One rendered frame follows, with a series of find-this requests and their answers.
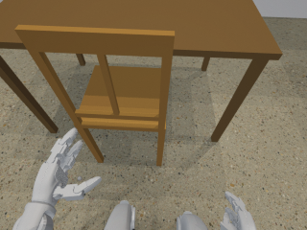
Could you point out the robot left hand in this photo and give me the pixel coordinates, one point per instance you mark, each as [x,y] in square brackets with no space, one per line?
[55,170]

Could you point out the table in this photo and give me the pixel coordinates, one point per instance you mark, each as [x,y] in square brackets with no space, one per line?
[203,29]

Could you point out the left robot thigh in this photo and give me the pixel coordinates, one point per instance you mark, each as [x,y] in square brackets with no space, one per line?
[121,218]

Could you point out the robot thigh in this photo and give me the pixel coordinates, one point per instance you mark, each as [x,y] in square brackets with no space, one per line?
[121,218]
[190,222]

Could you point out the right robot thigh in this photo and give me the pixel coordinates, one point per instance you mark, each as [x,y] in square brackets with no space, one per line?
[190,222]

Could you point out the robot left forearm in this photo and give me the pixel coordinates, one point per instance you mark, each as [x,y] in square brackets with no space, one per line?
[38,215]

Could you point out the robot right hand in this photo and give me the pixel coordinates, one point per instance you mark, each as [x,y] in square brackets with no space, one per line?
[243,220]

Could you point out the chair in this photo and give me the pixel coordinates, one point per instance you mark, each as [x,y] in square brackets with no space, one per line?
[116,97]

